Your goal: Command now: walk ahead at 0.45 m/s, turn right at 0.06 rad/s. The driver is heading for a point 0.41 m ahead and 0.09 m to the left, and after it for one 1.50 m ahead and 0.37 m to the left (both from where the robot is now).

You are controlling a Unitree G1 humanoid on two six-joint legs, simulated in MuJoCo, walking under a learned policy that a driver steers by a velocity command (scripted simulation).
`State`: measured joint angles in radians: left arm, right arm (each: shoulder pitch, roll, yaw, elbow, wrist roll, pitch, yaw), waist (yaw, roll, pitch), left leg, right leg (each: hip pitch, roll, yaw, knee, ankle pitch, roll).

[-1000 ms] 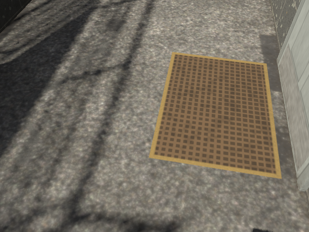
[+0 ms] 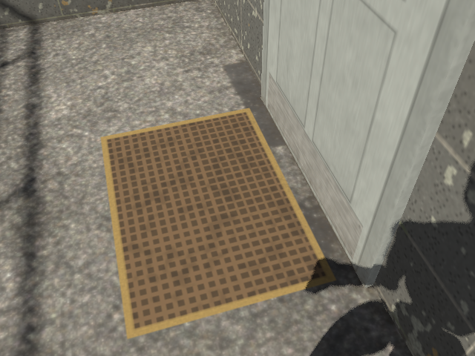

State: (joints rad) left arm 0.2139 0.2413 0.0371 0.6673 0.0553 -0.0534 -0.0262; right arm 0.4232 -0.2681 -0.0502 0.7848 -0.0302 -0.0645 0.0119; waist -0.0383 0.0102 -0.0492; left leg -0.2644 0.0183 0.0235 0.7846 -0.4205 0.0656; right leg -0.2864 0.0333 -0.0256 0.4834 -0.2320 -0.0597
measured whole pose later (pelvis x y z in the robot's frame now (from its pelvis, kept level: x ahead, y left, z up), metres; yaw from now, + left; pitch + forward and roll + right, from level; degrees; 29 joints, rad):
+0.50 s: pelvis +0.28 +0.07 -0.02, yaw +13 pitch +2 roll +0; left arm 0.37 0.23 0.03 0.80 0.02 -0.08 0.01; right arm 0.14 -0.27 -0.06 0.73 -0.02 -0.03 0.03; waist 0.03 -0.02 0.05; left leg -0.48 -0.11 0.06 0.62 -0.18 0.13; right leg -0.25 -0.03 -0.02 1.22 -0.38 -0.02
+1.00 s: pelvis +0.57 +0.13 -0.02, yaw +24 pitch +1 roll +0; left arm 0.08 0.25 0.01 0.72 0.04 -0.08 0.00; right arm 0.44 -0.29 -0.05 0.89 -0.01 -0.05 -0.01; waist -0.07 0.02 0.04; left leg -0.05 -0.14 -0.14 0.72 -0.43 0.10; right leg -0.45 0.03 -0.03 0.56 -0.12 -0.06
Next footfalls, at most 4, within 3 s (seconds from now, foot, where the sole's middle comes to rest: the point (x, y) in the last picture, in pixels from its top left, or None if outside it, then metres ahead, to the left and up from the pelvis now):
0.40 left None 0.39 0.14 -0.77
0.96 right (210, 292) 0.74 0.10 -0.77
1.46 left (121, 248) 0.91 0.39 -0.77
2.00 right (159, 177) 1.23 0.29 -0.77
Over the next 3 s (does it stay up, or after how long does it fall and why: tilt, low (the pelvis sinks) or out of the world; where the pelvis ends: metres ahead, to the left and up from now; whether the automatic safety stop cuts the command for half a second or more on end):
stays up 1.47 0.36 0.00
